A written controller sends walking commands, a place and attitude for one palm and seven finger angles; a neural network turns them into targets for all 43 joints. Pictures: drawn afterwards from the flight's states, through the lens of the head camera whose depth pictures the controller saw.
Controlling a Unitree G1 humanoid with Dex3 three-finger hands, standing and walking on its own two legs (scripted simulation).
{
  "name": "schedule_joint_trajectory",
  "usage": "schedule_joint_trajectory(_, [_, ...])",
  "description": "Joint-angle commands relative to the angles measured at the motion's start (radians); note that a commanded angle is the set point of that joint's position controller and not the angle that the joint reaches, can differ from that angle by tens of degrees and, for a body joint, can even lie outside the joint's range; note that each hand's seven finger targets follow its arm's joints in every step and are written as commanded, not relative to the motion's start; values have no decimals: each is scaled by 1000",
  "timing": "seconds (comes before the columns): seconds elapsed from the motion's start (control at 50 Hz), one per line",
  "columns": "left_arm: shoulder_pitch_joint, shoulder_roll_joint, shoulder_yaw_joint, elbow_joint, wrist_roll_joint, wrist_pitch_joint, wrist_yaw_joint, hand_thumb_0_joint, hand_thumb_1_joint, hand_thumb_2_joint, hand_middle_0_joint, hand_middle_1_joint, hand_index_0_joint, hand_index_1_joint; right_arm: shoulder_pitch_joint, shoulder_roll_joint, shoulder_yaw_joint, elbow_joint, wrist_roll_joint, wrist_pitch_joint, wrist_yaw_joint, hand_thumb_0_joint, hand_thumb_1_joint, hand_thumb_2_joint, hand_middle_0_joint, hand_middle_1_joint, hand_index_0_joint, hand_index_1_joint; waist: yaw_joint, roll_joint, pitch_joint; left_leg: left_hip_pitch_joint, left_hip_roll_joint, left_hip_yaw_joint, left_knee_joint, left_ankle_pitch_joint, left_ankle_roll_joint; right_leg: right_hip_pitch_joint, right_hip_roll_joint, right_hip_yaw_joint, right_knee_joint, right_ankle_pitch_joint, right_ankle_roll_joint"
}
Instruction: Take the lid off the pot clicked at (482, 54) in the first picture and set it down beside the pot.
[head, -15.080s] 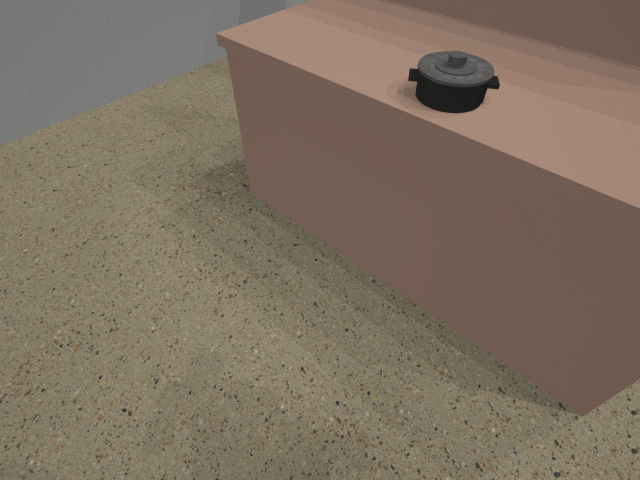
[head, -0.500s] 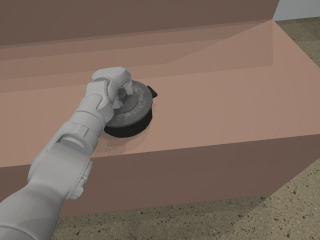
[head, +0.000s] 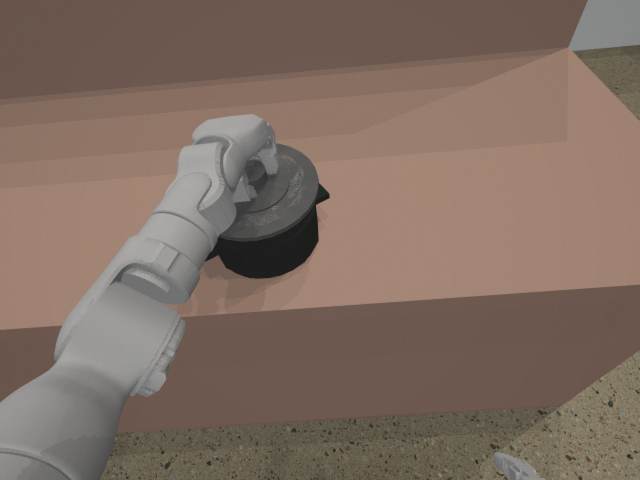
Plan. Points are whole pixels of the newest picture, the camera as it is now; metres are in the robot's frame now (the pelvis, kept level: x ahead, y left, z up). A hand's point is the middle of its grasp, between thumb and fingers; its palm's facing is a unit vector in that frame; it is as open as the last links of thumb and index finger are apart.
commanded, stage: lift the lid straight up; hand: left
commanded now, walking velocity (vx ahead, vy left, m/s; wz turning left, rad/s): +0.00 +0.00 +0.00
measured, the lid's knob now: (250, 175) +0.50 +0.09 +0.11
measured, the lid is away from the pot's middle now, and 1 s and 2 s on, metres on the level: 0.00 0.01 0.07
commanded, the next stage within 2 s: move the lid sideways beside the pot in 1.30 s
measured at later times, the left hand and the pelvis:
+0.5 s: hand (246, 151) +0.46 +0.07 +0.18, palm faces -0.27 -0.04 -0.96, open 7.4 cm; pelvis -0.01 +0.00 +0.00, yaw +0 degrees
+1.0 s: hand (231, 119) +0.47 +0.08 +0.22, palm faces -0.24 -0.06 -0.97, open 7.4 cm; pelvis -0.01 +0.00 +0.00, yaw +0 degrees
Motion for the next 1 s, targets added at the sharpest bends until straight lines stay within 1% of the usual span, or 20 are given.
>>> schedule_joint_trajectory(0.0, [-634, 252, 125, -179, 30, 12, 54, 0, 688, 966, -895, -1069, -848, -1047, -13, -114, -25, -105, -3, -25, -9, 0, -900, -900, 200, 300, 200, 300, -16, -163, -419, 220, -8, -34, 12, 395, 27, 135, 52, -17, -8, 484, -48])
schedule_joint_trajectory(0.04, [-738, 199, 64, -258, 34, 4, 50, 0, 688, 966, -895, -1069, -848, -1047, -25, -101, -26, -112, 0, -36, -9, 0, -900, -900, 200, 300, 200, 300, -30, -119, -451, 269, -8, -45, 15, 410, 24, 116, 54, -21, 0, 479, -49])
schedule_joint_trajectory(0.1, [-707, 235, 105, -276, 33, -3, 45, 0, 688, 966, -895, -1069, -848, -1047, -21, -103, -29, -119, -6, -45, -5, 0, -900, -900, 200, 300, 200, 300, -15, -117, -507, 302, -5, -59, 29, 488, 23, 142, 53, -15, 2, 509, -51])
schedule_joint_trajectory(0.16, [-659, 238, 110, -187, 39, 25, 39, 0, 688, 966, -895, -1069, -848, -1047, -29, -106, -23, -106, -5, -34, -3, 0, -900, -900, 200, 300, 200, 300, -9, -169, -435, 238, -9, -41, 7, 414, 22, 147, 53, -21, -4, 494, -48])
schedule_joint_trajectory(0.18, [-682, 197, 70, -199, 35, 31, 33, 0, 688, 966, -895, -1069, -848, -1047, -36, -103, -20, -111, -2, -33, -1, 0, -900, -900, 200, 300, 200, 300, -14, -159, -415, 229, -13, -38, 2, 389, 23, 138, 52, -22, -7, 486, -48])
schedule_joint_trajectory(0.24, [-718, 203, 73, -195, 38, 34, 22, 0, 688, 966, -895, -1069, -848, -1047, -41, -105, -18, -112, -1, -32, -4, 0, -900, -900, 200, 300, 200, 300, -17, -165, -404, 226, -13, -43, -8, 345, 22, 129, 51, -24, -11, 445, -50])
schedule_joint_trajectory(0.3, [-768, 224, 90, -250, 29, 14, 15, 0, 688, 966, -895, -1069, -848, -1047, -39, -101, -20, -125, -5, -48, -8, 0, -900, -900, 200, 300, 200, 300, -12, -138, -455, 263, -14, -54, 0, 382, 25, 145, 48, -18, -11, 459, -53])
schedule_joint_trajectory(0.32, [-751, 268, 124, -217, 40, 16, 17, 0, 688, 966, -895, -1069, -849, -1047, -35, -105, -19, -118, -8, -50, -10, 0, -900, -900, 200, 300, 200, 300, -6, -146, -461, 259, -14, -52, -2, 372, 25, 157, 50, -14, -9, 460, -52])
schedule_joint_trajectory(0.36, [-758, 244, 101, -166, 46, 28, 16, 0, 688, 966, -895, -1069, -849, -1047, -29, -103, -15, -108, -5, -47, -14, 0, -900, -900, 200, 300, 200, 300, -11, -174, -406, 223, -15, -47, -22, 319, 23, 141, 52, -19, -18, 423, -50])
schedule_joint_trajectory(0.46, [-794, 282, 130, -191, 50, 19, 16, 0, 688, 966, -895, -1069, -849, -1047, -25, -105, -19, -112, -9, -68, -16, 0, -900, -900, 200, 300, 200, 300, -2, -157, -448, 248, -14, -46, -22, 337, 26, 161, 48, -11, -18, 441, -50])
schedule_joint_trajectory(0.6, [-817, 262, 98, -136, 49, 38, -17, 0, 688, 966, -895, -1069, -849, -1047, -25, -112, -13, -115, -3, -66, -22, 0, -900, -900, 200, 300, 200, 300, -14, -175, -404, 201, -21, -39, -36, 286, 31, 158, 43, -7, -35, 421, -48])
schedule_joint_trajectory(0.66, [-856, 334, 142, -152, 64, 30, -29, 0, 688, 966, -895, -1069, -849, -1047, -21, -115, -14, -117, -7, -79, -27, 0, -900, -900, 200, 300, 200, 300, -8, -170, -445, 223, -22, -42, -32, 300, 32, 185, 44, 1, -28, 443, -46])
schedule_joint_trajectory(0.7, [-875, 240, 70, -223, 50, 9, -43, 0, 688, 966, -895, -1069, -849, -1047, -24, -102, -21, -134, -5, -93, -20, 0, -900, -900, 200, 300, 200, 300, -15, -127, -480, 276, -20, -53, -16, 369, 33, 166, 43, -5, -26, 462, -51])
schedule_joint_trajectory(0.74, [-847, 299, 125, -168, 57, 22, -44, 0, 688, 966, -895, -1069, -849, -1047, -15, -113, -21, -117, -8, -88, -18, 0, -900, -900, 200, 300, 200, 300, -7, -154, -439, 261, -18, -50, -20, 353, 31, 158, 49, -7, -30, 453, -50])
schedule_joint_trajectory(0.76, [-835, 285, 113, -108, 54, 34, -47, 0, 688, 966, -895, -1069, -849, -1047, -18, -115, -18, -111, -4, -83, -19, 0, -900, -900, 200, 300, 200, 300, -13, -170, -404, 230, -22, -45, -28, 308, 30, 147, 50, -7, -34, 424, -48])
schedule_joint_trajectory(0.8, [-866, 231, 75, -183, 31, 26, -52, 0, 688, 966, -895, -1069, -849, -1047, -25, -113, -21, -124, -3, -89, -16, 0, -900, -900, 200, 300, 200, 300, -16, -143, -432, 258, -21, -50, -23, 339, 32, 143, 44, -9, -34, 438, -51])
schedule_joint_trajectory(0.86, [-893, 276, 96, -134, 59, 39, -56, 0, 688, 966, -895, -1069, -849, -1047, -17, -113, -16, -109, -6, -90, -17, 0, -900, -900, 200, 300, 200, 300, -14, -164, -414, 247, -22, -54, -29, 320, 30, 139, 51, -10, -35, 422, -51])
schedule_joint_trajectory(0.92, [-925, 368, 169, -190, 67, 29, -55, 0, 688, 966, -895, -1069, -849, -1047, -23, -115, -16, -118, -12, -98, -19, 0, -900, -900, 200, 300, 200, 300, 2, -151, -490, 265, -22, -55, -22, 366, 29, 196, 42, 1, -24, 479, -51])
schedule_joint_trajectory(0.96, [-904, 259, 71, -123, 77, 48, -71, 0, 688, 966, -895, -1069, -849, -1047, -25, -110, -13, -111, -4, -88, -15, 0, -900, -900, 200, 300, 200, 300, -15, -162, -414, 243, -20, -50, -29, 361, 27, 144, 47, -11, -30, 455, -51])
schedule_joint_trajectory(0.98, [-903, 257, 79, -111, 77, 57, -74, 0, 688, 966, -895, -1069, -849, -1047, -20, -113, -17, -108, -6, -88, -12, 0, -900, -900, 200, 300, 200, 300, -14, -168, -404, 247, -19, -50, -26, 354, 28, 133, 50, -14, -33, 444, -52])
